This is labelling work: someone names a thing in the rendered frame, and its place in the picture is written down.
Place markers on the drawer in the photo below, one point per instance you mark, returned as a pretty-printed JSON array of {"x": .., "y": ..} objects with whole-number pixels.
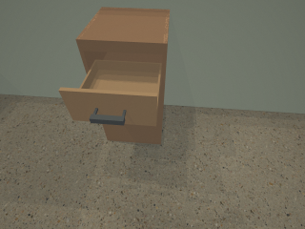
[{"x": 113, "y": 86}]

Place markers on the cabinet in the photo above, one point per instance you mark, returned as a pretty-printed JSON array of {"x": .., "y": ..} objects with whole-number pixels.
[{"x": 133, "y": 35}]

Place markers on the handle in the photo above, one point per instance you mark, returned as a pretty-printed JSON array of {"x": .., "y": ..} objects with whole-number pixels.
[{"x": 107, "y": 119}]

